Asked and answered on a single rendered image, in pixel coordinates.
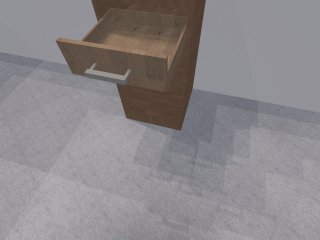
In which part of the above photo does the drawer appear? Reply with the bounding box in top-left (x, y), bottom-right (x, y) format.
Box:
top-left (56, 8), bottom-right (188, 92)

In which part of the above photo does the handle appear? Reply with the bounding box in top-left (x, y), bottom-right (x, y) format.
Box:
top-left (84, 63), bottom-right (132, 85)

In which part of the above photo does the cabinet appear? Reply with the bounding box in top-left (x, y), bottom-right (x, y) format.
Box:
top-left (91, 0), bottom-right (206, 131)

